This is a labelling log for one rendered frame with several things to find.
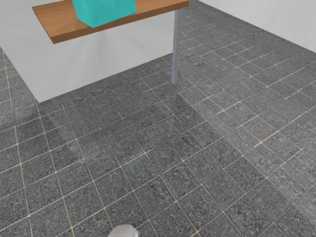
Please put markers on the table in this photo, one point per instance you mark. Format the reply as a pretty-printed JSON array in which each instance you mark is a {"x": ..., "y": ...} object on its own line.
[{"x": 60, "y": 21}]

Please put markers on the carton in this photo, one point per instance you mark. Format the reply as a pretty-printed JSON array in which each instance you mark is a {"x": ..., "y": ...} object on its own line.
[{"x": 98, "y": 12}]

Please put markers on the left robot thigh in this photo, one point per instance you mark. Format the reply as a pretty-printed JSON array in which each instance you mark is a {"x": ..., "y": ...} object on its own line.
[{"x": 124, "y": 230}]

